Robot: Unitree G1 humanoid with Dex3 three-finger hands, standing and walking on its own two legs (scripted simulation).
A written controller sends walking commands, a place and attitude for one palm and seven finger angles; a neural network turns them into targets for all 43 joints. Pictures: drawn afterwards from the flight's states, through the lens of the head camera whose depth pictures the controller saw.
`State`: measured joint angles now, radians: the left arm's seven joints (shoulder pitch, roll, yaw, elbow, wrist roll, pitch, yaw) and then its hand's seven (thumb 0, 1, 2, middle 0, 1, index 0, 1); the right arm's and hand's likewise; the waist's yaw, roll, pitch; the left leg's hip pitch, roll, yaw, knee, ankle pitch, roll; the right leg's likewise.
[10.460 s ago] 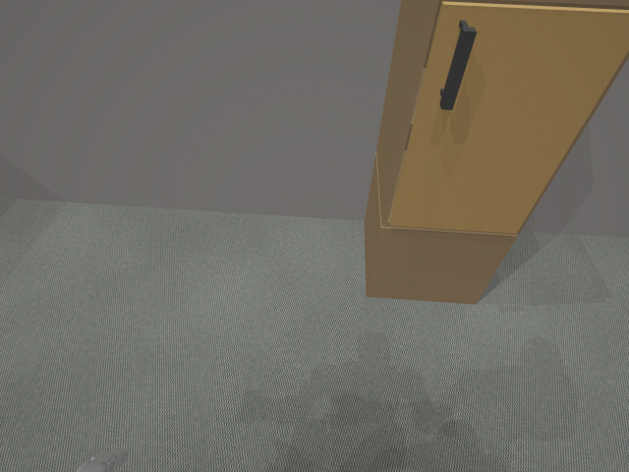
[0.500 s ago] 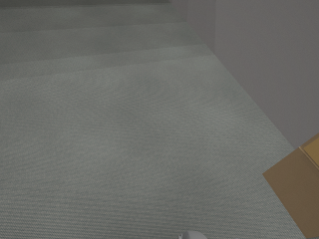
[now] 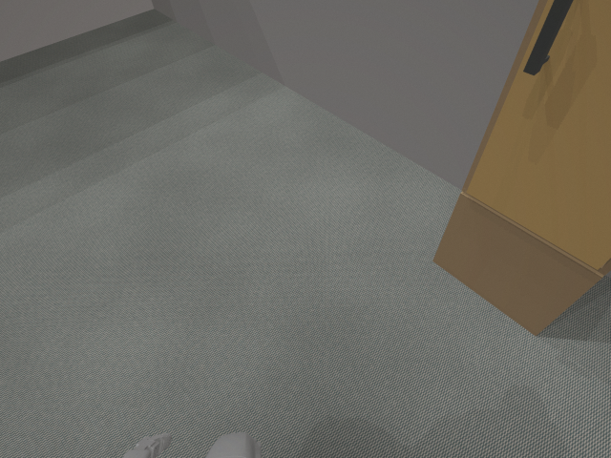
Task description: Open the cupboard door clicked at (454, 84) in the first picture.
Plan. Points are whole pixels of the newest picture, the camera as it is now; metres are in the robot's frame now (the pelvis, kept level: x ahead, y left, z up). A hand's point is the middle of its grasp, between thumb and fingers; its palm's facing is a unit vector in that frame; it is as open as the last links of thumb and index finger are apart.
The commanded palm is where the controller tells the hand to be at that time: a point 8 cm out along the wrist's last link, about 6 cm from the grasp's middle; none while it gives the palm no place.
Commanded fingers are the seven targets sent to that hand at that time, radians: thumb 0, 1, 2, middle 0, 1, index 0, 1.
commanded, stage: turn to face it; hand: left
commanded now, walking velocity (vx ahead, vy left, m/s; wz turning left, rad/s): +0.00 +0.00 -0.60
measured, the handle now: (554, 28) +0.81 -0.45 +0.14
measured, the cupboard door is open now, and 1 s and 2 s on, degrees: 0 0 0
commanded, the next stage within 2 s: take the last steps up to it in 1.36 s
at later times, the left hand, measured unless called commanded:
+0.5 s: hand out of the picture +0.09 +0.27 -0.18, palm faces -0.21 -0.96 -0.20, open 7.4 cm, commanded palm none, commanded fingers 0.00 0.90 0.90 -0.20 -0.30 -0.20 -0.30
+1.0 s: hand (250, 441) +0.17 +0.10 -0.14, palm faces -0.58 -0.76 -0.29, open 7.4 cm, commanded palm none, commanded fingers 0.00 0.90 0.90 -0.20 -0.30 -0.20 -0.30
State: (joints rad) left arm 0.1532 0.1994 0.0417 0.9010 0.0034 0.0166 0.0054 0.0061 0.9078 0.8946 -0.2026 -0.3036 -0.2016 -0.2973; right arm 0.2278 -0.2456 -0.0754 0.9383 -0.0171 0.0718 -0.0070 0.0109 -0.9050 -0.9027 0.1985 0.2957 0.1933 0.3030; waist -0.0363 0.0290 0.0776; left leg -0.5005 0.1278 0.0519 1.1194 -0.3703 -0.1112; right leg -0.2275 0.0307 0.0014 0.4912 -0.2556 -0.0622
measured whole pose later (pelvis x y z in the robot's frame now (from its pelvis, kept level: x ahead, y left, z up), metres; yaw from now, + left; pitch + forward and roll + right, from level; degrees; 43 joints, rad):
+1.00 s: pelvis -0.05 +0.02 -0.01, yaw -36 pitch -1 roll +1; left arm 0.12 0.19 0.04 0.89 0.01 0.02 0.01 0.01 0.91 0.89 -0.20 -0.30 -0.20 -0.30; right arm 0.29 -0.26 -0.08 0.97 -0.02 0.08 -0.01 0.01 -0.90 -0.90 0.20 0.30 0.19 0.30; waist -0.05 0.06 0.08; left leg -0.43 0.14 0.13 1.05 -0.49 -0.08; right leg -0.26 0.00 -0.06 0.59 -0.32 -0.05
